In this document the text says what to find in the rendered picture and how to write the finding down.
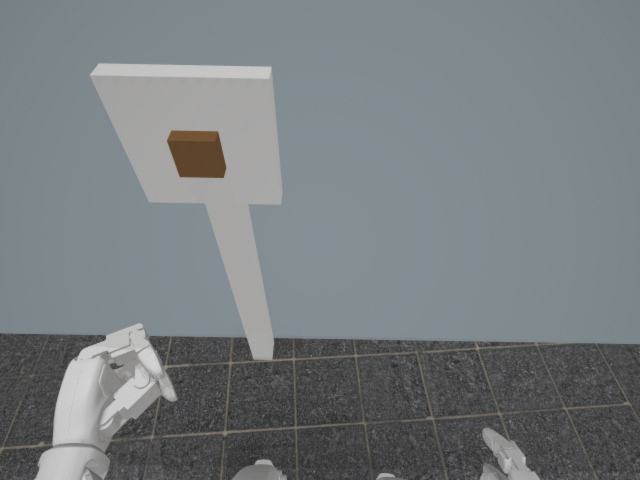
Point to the robot right hand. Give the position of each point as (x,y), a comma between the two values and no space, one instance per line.
(510,458)

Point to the left robot forearm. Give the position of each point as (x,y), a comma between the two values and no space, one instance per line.
(74,461)

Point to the button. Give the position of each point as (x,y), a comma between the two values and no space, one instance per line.
(197,153)

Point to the robot left hand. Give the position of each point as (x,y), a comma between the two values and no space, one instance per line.
(83,413)

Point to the panel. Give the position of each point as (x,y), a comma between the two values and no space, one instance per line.
(145,102)

